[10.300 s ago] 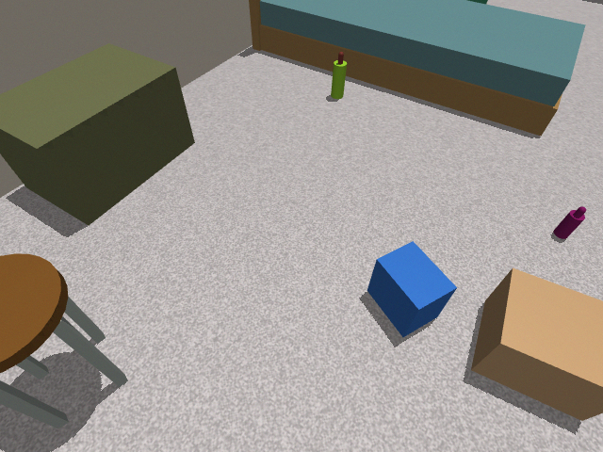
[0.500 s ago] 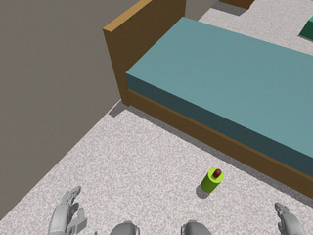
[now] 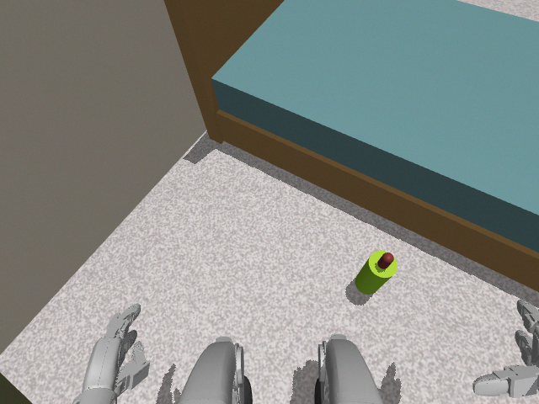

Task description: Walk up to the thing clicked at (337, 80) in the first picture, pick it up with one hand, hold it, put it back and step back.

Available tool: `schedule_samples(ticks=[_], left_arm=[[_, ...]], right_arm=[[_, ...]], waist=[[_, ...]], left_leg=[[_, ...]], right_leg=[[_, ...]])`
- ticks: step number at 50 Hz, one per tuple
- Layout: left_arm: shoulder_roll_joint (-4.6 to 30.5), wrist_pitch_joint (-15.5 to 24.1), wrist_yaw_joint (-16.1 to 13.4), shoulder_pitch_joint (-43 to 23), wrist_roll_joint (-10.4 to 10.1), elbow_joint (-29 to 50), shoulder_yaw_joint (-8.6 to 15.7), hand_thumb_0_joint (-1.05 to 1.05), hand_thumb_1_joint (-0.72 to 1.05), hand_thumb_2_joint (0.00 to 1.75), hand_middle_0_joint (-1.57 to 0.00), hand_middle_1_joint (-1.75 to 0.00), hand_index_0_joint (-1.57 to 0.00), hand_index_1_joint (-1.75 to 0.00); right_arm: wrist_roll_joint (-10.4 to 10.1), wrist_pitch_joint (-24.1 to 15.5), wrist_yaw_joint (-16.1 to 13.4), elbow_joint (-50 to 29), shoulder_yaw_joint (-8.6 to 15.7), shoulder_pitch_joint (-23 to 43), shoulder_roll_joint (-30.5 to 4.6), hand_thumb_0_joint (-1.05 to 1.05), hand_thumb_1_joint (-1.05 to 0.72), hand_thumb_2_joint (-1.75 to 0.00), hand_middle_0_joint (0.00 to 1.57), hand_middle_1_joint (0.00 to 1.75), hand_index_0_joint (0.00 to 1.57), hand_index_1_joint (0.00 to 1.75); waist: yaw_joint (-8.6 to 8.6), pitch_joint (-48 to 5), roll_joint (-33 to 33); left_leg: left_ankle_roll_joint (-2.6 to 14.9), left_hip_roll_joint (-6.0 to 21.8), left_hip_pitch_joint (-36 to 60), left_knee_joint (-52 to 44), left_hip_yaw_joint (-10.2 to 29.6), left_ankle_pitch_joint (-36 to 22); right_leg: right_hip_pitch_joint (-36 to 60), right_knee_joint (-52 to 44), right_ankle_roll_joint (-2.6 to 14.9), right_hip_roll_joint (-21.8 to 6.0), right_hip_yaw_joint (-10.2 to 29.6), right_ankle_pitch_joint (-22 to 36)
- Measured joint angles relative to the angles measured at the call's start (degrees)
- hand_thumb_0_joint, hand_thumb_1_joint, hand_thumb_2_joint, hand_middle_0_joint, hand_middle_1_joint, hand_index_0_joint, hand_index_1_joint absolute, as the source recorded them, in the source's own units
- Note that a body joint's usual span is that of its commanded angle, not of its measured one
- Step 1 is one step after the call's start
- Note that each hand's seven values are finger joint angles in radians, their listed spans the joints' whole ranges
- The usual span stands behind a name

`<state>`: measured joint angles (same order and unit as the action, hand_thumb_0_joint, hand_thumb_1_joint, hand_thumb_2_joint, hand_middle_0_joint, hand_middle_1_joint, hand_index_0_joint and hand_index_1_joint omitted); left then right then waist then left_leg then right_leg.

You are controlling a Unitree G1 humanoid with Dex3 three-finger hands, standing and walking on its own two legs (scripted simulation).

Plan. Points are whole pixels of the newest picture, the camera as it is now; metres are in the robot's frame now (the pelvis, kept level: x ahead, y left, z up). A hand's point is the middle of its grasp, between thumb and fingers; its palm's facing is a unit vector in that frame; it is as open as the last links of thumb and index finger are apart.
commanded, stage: go down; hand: right
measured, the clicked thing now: (376, 271) +0.44 -0.28 -0.52
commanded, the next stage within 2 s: approach in 1.70 s
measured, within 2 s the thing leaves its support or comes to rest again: neither
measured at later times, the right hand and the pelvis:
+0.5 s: hand (513, 306) +0.27 -0.41 -0.17, palm faces +0.25 +0.95 -0.17, open 17.6 cm; pelvis -0.05 +0.00 -0.14, yaw +2 degrees
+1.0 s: hand (511, 290) +0.31 -0.43 -0.20, palm faces +0.27 +0.96 -0.12, open 17.5 cm; pelvis -0.06 +0.00 -0.20, yaw +4 degrees
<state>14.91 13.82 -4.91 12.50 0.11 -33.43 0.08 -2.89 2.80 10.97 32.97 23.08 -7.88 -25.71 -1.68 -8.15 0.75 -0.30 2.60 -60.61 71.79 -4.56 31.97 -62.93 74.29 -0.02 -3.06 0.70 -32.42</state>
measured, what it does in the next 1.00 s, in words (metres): lowers itself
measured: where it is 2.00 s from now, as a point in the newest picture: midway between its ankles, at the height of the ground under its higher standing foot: outside the picture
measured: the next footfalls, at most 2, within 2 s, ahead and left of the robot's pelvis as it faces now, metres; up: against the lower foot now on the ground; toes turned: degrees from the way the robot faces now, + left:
none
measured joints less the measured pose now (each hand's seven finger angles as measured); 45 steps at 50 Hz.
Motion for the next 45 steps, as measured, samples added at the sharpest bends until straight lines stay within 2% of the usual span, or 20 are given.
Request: schedule_samples(ticks=[4,7,11,16,21,28,36,45], left_arm=[[1.7,0.3,0.6,-1.3,0.1,-0.6,0.0,0.01,0.92,0.90,-0.21,-0.30,-0.21,-0.30],[2.6,-0.2,0.8,-2.4,0.1,-1.4,0.0,0.01,0.92,0.90,-0.21,-0.30,-0.21,-0.30],[3.1,-0.9,1.0,-3.6,0.2,-2.7,-0.6,0.01,0.92,0.90,-0.20,-0.30,-0.21,-0.30],[3.1,-1.5,1.0,-4.2,0.5,-4.0,-1.6,0.01,0.91,0.90,-0.21,-0.30,-0.21,-0.30],[2.8,-1.7,0.6,-4.4,0.9,-4.5,-2.9,0.01,0.89,0.90,-0.21,-0.30,-0.21,-0.30],[3.2,-1.7,0.3,-4.2,1.2,-4.8,-4.4,0.01,0.88,0.90,-0.21,-0.30,-0.21,-0.30],[4.3,-1.8,0.0,-4.6,1.5,-5.5,-5.2,0.01,0.88,0.90,-0.21,-0.30,-0.21,-0.30],[5.0,-2.0,-0.1,-5.6,2.2,-5.9,-5.6,0.01,0.88,0.90,-0.21,-0.30,-0.21,-0.30]], right_arm=[[-1.7,-7.8,4.9,6.2,4.7,6.1,-3.8,-0.01,0.49,-0.05,0.07,0.05,0.07,0.05],[-3.0,-12.1,8.2,9.9,7.8,10.3,-6.2,-0.01,0.47,-0.04,0.07,0.04,0.07,0.04],[-4.4,-15.5,12.4,14.9,11.2,14.9,-9.1,-0.01,0.49,-0.04,0.06,0.03,0.06,0.03],[-4.7,-18.0,16.4,19.0,14.7,19.9,-12.0,-0.01,0.54,-0.03,0.06,0.03,0.06,0.03],[-5.2,-19.6,19.2,23.1,17.7,24.7,-15.4,-0.01,0.57,-0.04,0.05,0.04,0.06,0.03],[-5.6,-20.8,22.0,27.2,20.7,29.1,-19.8,-0.01,0.57,-0.06,0.05,0.06,0.06,0.05],[-6.4,-21.3,24.5,28.7,23.8,32.1,-22.7,-0.01,0.57,-0.08,0.04,0.07,0.06,0.06],[-7.0,-21.2,26.5,30.0,26.2,34.9,-25.5,-0.01,0.57,-0.09,0.04,0.08,0.05,0.07]], waist=[[0.03,-0.7,0.7],[0.14,-0.9,0.9],[0.23,-1.1,0.8],[0.37,-0.9,0.8],[-0.01,-0.8,0.8],[-0.81,-0.6,0.7],[-1.21,0.1,0.7],[-1.20,1.0,1.0]], left_leg=[[0.11,0.3,-9.1,7.9,0.2,2.0],[0.15,0.4,-15.0,12.9,0.3,3.0],[0.22,0.4,-21.4,18.0,0.4,3.8],[0.24,0.5,-27.4,22.6,0.2,3.9],[0.34,0.4,-32.0,26.0,-0.2,3.8],[0.36,0.1,-37.4,30.0,-0.6,3.8],[0.29,0.0,-42.0,34.5,-0.8,4.6],[0.41,0.0,-45.6,38.5,-1.1,5.4]], right_leg=[[-9.0,7.5,0.05,0.0,0.2,-1.8],[-15.0,12.6,0.09,0.0,0.4,-2.8],[-21.5,17.9,0.25,-0.1,0.7,-3.7],[-27.7,22.7,0.38,-0.1,1.2,-3.9],[-32.7,26.5,0.44,-0.2,1.8,-3.8],[-38.4,31.1,0.60,-0.5,2.6,-4.2],[-43.3,36.1,0.76,-0.7,3.2,-5.2],[-47.2,40.2,0.68,-0.7,3.8,-6.0]])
